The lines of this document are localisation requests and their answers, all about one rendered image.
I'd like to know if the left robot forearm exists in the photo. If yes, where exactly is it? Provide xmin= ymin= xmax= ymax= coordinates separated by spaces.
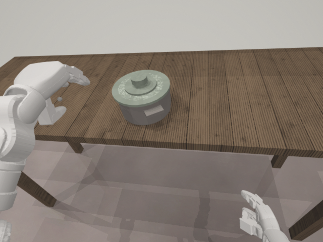
xmin=0 ymin=84 xmax=46 ymax=211

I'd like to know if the table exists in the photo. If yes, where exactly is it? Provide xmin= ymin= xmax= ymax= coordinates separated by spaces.
xmin=0 ymin=47 xmax=323 ymax=241

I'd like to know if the robot left upper arm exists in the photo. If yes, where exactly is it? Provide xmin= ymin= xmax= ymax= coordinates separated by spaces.
xmin=0 ymin=219 xmax=12 ymax=242

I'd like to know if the pot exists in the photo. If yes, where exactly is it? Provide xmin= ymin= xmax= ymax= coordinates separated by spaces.
xmin=119 ymin=90 xmax=171 ymax=125

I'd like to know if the right robot forearm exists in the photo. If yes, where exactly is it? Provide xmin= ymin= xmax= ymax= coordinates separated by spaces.
xmin=262 ymin=229 xmax=290 ymax=242

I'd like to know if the robot right hand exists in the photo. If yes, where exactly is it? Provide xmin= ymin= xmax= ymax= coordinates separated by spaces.
xmin=239 ymin=190 xmax=280 ymax=241

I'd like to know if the robot left hand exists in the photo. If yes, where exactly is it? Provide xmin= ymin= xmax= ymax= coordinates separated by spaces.
xmin=14 ymin=61 xmax=90 ymax=125

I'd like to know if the knob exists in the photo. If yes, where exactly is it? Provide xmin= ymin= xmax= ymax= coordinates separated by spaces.
xmin=131 ymin=72 xmax=148 ymax=86

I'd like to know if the lid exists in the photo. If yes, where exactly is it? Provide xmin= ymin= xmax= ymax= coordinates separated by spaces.
xmin=112 ymin=70 xmax=170 ymax=107

